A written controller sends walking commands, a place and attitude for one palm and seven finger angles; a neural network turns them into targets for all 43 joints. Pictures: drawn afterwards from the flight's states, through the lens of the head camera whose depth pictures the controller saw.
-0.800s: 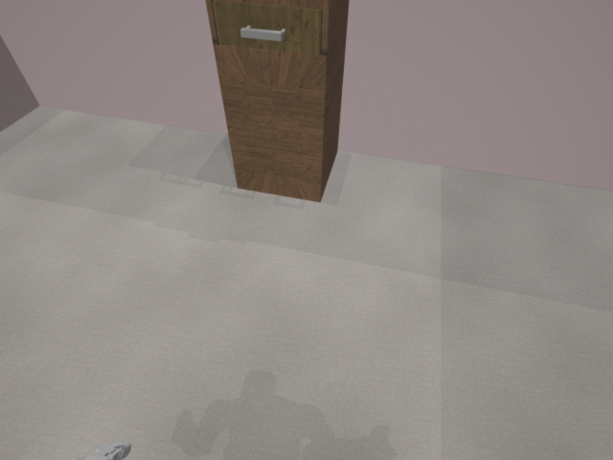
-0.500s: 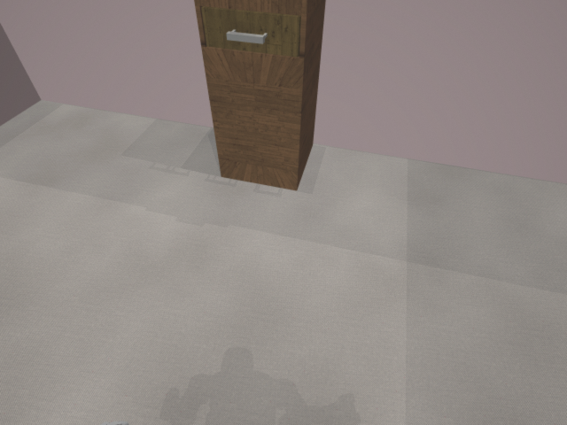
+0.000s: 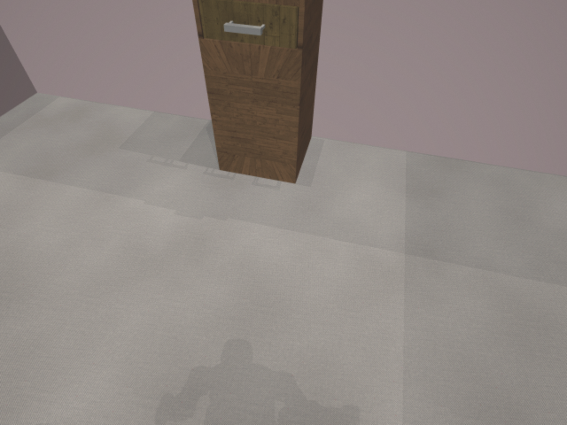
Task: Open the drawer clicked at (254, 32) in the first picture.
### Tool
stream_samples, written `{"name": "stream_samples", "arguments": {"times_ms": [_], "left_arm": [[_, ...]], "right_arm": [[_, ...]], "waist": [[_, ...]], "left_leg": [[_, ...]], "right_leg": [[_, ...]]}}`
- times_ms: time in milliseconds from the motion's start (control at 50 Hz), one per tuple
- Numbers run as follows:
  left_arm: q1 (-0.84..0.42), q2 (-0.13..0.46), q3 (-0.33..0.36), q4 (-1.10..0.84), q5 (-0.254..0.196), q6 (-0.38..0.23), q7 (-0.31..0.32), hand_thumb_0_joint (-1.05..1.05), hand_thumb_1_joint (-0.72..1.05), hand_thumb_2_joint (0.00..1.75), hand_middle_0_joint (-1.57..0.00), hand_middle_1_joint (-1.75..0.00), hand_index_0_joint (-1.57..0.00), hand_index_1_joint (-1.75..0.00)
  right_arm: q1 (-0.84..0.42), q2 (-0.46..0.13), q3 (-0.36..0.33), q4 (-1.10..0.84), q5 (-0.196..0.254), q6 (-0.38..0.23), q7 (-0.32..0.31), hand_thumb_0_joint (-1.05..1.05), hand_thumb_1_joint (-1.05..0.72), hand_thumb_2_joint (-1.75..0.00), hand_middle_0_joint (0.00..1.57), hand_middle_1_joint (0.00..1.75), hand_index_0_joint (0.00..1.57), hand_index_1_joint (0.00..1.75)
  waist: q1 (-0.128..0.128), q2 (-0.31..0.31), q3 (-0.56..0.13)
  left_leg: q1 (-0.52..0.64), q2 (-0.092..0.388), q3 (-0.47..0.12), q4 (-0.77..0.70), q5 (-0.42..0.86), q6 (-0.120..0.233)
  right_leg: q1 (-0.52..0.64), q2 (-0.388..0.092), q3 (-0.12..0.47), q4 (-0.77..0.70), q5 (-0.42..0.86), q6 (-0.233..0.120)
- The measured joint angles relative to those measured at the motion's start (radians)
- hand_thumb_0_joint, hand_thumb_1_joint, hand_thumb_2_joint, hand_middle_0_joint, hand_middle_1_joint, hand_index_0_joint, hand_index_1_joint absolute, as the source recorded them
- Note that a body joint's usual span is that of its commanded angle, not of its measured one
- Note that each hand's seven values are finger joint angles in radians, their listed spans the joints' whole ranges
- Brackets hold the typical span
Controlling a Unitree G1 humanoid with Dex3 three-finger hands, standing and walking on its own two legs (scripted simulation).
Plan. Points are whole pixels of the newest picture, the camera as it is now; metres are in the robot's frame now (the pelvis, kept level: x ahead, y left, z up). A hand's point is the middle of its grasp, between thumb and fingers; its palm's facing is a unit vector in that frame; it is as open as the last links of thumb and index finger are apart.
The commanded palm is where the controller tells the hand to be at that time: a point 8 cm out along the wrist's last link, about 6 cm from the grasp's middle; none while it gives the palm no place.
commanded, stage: stand and wait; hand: left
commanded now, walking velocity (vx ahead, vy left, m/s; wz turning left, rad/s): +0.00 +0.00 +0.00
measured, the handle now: (245, 26) +1.44 +0.23 +0.00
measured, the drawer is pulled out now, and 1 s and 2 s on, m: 0.00 0.00 0.00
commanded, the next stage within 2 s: look at it before walking up in 0.02 s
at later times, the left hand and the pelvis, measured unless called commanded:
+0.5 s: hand out of the picture +0.08 +0.25 -0.16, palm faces -0.04 -0.94 -0.33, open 7.4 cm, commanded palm none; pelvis +0.01 +0.00 +0.00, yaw +0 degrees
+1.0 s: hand out of the picture +0.06 +0.23 -0.18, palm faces +0.09 -0.97 -0.23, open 7.4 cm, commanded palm none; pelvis +0.05 +0.02 -0.01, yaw +6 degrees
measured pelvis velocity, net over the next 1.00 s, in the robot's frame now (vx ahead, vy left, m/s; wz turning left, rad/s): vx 0.05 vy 0.02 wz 0.10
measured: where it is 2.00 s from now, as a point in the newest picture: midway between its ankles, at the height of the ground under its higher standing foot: (254, 363)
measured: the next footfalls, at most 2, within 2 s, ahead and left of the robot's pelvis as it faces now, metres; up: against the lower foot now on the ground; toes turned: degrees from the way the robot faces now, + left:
right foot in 1.58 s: +0.47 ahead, -0.01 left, +0.00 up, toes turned +6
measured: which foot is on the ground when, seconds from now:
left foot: down 0.00-1.00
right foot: down 0.00-1.00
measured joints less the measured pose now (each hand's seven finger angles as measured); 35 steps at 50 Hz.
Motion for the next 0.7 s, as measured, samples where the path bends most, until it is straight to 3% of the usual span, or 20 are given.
{"name": "stream_samples", "arguments": {"times_ms": [700], "left_arm": [[-0.015,0.002,-0.002,-0.001,0.000,-0.006,0.003,0.00,0.91,0.90,-0.20,-0.30,-0.20,-0.30]], "right_arm": [[-0.037,0.002,0.004,0.001,0.004,-0.004,-0.001,0.01,-0.90,-0.89,0.20,0.30,0.21,0.30]], "waist": [[0.004,-0.005,0.006]], "left_leg": [[0.031,-0.001,0.003,-0.033,-0.004,0.002]], "right_leg": [[0.032,-0.001,0.002,-0.036,-0.002,0.003]]}}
